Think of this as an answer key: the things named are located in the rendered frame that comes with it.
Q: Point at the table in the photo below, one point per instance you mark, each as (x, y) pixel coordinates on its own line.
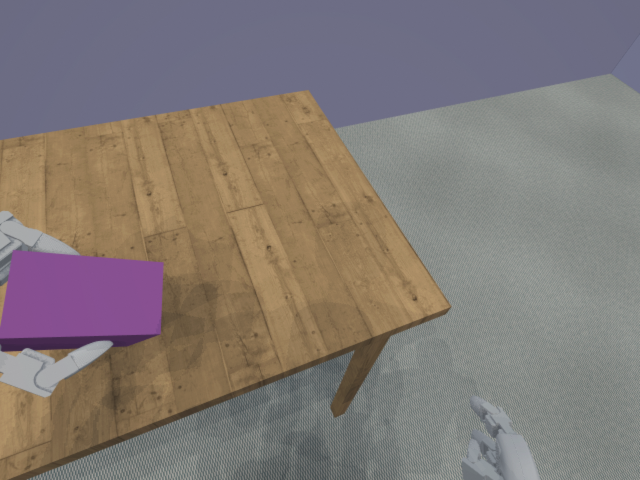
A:
(278, 255)

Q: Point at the robot left hand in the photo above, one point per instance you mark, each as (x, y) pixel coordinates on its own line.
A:
(30, 370)

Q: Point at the robot right hand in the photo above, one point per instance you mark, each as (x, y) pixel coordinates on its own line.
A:
(508, 458)

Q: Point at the sponge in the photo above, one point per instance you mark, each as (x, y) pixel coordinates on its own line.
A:
(60, 301)

